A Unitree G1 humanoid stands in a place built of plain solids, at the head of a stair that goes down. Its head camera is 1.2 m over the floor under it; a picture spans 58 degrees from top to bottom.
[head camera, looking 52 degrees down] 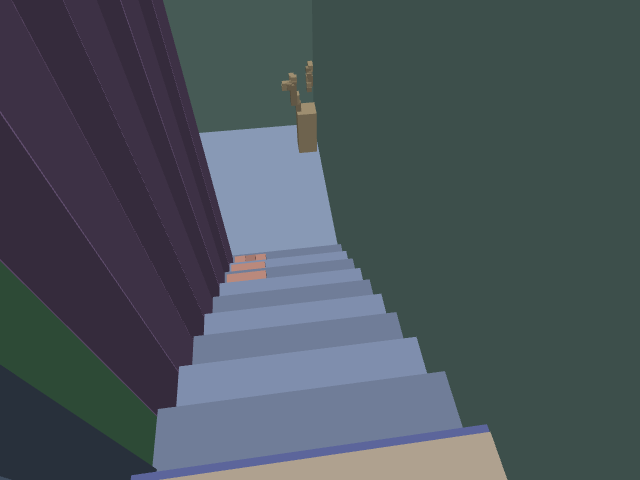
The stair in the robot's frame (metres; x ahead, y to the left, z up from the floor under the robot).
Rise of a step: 0.20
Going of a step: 0.22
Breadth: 0.93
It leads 8 degrees to the left of straight ahead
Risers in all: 10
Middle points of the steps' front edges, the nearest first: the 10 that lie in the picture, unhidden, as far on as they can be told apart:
0.26 0.02 0.00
0.48 0.05 -0.20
0.70 0.08 -0.40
0.92 0.11 -0.59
1.13 0.13 -0.79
1.35 0.16 -0.99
1.57 0.19 -1.19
1.79 0.22 -1.38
2.01 0.25 -1.58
2.22 0.28 -1.78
